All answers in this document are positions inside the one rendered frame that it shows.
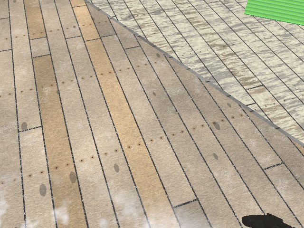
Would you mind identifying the robot right hand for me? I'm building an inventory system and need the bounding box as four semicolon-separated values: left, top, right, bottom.
241;213;295;228

